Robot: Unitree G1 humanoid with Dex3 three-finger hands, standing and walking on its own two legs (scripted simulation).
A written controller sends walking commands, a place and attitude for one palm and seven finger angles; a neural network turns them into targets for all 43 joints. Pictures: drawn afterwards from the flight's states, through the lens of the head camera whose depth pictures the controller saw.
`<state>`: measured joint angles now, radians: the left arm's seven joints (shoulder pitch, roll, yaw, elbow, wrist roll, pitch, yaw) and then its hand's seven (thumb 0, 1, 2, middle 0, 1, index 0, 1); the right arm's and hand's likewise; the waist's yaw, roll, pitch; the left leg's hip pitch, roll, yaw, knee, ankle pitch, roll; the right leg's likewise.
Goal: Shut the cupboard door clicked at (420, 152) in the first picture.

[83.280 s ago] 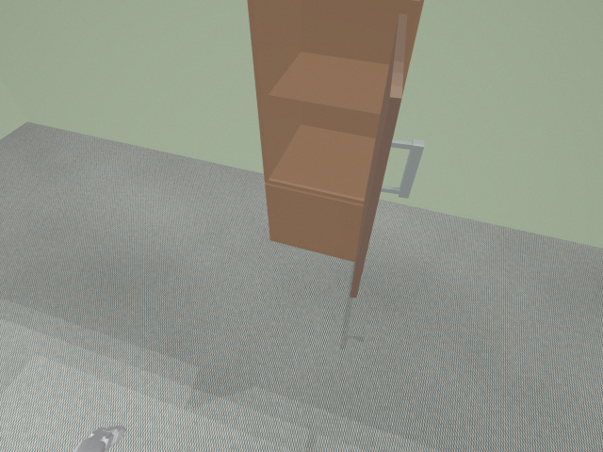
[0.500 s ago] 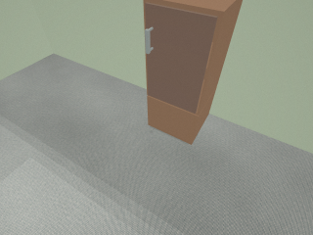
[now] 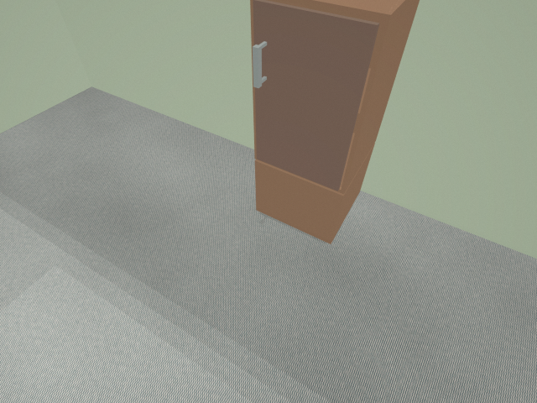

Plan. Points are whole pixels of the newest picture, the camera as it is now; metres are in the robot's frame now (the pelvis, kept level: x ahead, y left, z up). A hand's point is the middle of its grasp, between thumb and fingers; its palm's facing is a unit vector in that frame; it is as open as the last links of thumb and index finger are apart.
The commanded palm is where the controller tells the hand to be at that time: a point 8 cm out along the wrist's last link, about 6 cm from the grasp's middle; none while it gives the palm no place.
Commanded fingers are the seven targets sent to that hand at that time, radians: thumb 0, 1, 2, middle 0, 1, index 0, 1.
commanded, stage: let the arm hang, fingers relaxed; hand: left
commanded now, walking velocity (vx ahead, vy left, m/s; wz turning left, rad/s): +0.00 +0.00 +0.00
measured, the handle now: (260, 64) +1.05 +0.08 +0.01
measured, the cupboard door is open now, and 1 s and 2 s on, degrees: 0 0 0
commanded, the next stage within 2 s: look to check the result in 0.06 s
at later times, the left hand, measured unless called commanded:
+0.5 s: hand out of the picture +0.06 +0.23 -0.15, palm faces +0.01 -0.94 -0.33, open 7.4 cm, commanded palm none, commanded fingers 0.00 0.90 0.90 -0.20 -0.30 -0.20 -0.30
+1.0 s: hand out of the picture +0.10 +0.23 -0.15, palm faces -0.01 -0.94 -0.34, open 7.4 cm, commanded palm none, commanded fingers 0.00 0.90 0.90 -0.20 -0.30 -0.20 -0.30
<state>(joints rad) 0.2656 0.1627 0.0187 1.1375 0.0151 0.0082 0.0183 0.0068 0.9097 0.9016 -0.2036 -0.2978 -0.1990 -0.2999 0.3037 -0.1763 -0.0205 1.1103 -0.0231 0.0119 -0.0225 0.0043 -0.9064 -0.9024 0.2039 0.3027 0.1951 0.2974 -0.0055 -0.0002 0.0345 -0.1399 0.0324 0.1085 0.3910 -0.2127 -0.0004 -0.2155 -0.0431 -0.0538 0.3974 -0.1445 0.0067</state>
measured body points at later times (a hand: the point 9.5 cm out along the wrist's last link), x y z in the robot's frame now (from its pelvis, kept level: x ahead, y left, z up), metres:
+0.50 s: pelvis +0.01 +0.00 +0.00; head +0.02 -0.02 +0.45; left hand +0.06 +0.28 -0.13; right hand +0.05 -0.27 -0.15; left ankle +0.00 +0.12 -0.74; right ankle +0.05 -0.12 -0.74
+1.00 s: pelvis +0.03 -0.02 +0.01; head +0.04 -0.02 +0.46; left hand +0.10 +0.28 -0.13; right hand +0.09 -0.31 -0.14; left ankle +0.00 +0.12 -0.74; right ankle +0.05 -0.12 -0.74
